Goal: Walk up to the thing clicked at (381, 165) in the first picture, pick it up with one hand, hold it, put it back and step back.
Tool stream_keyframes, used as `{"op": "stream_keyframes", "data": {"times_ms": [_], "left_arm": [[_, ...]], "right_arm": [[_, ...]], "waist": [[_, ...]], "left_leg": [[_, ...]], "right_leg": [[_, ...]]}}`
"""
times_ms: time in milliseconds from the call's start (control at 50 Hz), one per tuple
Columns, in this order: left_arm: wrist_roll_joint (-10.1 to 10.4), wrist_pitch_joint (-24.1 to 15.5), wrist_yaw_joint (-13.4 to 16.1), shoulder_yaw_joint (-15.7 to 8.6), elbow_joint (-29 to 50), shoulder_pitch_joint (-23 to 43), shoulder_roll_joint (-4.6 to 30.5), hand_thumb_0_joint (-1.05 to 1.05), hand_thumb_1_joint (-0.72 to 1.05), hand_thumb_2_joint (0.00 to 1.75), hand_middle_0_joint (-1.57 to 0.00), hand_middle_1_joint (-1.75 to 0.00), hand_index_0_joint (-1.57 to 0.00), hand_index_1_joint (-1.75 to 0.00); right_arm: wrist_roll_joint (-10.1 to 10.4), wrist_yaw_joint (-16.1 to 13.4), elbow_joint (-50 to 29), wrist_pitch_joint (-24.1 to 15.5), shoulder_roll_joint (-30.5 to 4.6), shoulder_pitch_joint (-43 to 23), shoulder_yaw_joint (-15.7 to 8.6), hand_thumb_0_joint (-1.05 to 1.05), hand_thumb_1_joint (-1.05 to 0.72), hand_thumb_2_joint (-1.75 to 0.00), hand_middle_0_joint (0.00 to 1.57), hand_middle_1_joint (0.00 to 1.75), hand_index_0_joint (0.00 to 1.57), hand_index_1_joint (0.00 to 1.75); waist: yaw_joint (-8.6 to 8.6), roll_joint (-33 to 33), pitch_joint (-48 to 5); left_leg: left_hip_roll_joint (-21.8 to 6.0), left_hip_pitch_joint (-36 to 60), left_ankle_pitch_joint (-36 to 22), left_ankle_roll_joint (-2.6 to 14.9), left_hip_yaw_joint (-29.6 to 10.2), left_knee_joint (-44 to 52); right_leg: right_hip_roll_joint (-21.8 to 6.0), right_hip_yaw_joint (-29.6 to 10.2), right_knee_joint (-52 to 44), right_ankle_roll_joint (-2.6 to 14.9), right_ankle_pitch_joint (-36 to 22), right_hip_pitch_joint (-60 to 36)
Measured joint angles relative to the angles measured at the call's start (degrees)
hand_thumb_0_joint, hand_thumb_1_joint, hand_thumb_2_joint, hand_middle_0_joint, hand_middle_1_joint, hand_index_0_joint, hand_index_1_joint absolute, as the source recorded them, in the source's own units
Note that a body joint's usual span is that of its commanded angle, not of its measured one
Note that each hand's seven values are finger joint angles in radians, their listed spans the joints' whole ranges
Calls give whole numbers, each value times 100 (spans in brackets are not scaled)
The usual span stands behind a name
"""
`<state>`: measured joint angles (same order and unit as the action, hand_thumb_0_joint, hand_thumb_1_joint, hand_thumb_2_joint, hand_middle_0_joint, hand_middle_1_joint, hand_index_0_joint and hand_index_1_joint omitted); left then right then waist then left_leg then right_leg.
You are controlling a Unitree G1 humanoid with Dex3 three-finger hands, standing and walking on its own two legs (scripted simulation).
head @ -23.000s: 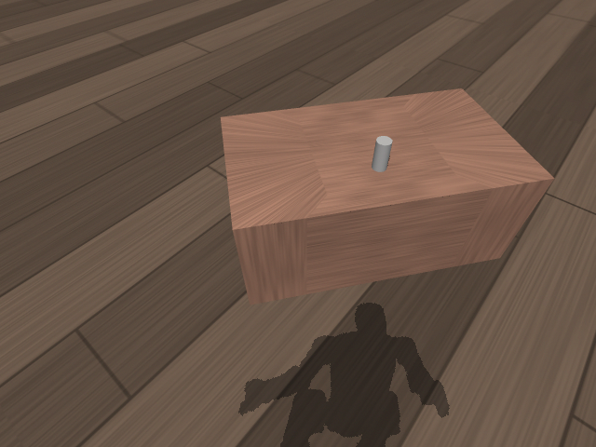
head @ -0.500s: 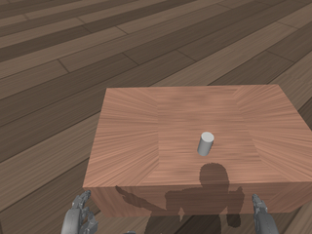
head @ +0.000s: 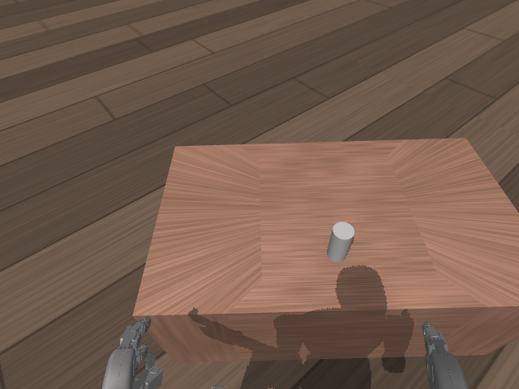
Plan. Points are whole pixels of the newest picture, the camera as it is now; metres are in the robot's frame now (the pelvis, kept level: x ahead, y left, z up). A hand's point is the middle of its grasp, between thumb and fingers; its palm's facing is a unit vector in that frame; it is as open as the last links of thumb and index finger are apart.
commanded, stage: home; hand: right
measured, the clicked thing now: (339, 242) +0.51 -0.16 -0.22
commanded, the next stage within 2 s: stand in 0.98 s
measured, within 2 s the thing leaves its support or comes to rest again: neither
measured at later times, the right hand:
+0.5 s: hand (402, 380) +0.17 -0.18 -0.06, palm faces +0.10 +0.96 -0.27, open 17.5 cm
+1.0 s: hand (401, 384) +0.17 -0.18 -0.06, palm faces +0.11 +0.95 -0.28, open 17.4 cm
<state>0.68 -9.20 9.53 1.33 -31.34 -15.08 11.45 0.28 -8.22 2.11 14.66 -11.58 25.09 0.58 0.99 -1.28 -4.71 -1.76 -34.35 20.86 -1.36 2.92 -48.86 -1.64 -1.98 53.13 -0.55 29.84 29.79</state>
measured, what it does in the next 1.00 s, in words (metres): stands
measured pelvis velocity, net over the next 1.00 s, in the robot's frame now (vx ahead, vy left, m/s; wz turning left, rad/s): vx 0.00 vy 0.00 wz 0.00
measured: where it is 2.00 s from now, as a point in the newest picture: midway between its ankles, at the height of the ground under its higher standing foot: outside the picture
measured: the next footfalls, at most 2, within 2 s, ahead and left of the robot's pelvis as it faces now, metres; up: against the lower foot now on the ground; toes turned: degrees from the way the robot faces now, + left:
none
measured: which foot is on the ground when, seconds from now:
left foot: down 0.00-1.00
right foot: down 0.00-1.00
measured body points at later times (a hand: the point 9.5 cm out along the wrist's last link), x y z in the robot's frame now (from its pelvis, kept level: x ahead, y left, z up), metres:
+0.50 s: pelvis +0.00 +0.00 +0.00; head +0.03 -0.01 +0.45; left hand +0.16 +0.24 -0.07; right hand +0.16 -0.23 -0.04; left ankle +0.04 +0.14 -0.69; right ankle -0.03 -0.12 -0.69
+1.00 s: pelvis +0.00 +0.00 +0.00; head +0.02 +0.00 +0.45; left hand +0.16 +0.24 -0.07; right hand +0.16 -0.23 -0.04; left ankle +0.04 +0.14 -0.69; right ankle -0.03 -0.12 -0.69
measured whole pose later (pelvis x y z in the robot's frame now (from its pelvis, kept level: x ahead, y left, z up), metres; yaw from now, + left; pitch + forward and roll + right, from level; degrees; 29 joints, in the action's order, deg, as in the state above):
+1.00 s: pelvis +0.00 +0.00 +0.00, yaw +0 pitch +6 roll +2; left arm 0.7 -8.8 9.6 1.2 -31.0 -15.4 11.8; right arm 0.3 -8.2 1.2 16.9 -11.5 25.1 0.7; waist 0.8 -1.3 -4.9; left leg -1.5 -34.5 21.0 -1.3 2.9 -49.3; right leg -1.9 -1.9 53.6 -0.6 30.1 29.9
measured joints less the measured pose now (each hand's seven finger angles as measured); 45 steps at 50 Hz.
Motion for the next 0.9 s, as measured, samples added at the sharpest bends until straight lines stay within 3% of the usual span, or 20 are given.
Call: {"op": "stream_keyframes", "data": {"times_ms": [900], "left_arm": [[0,29,8,-16,33,-33,29,2,90,90,-21,-30,-21,-31]], "right_arm": [[-1,-2,-106,216,9,8,3,-1,54,-5,6,5,6,6]], "waist": [[-10,-8,-27]], "left_leg": [[24,-18,20,9,-8,-44]], "right_leg": [[-22,6,40,-5,26,7]]}}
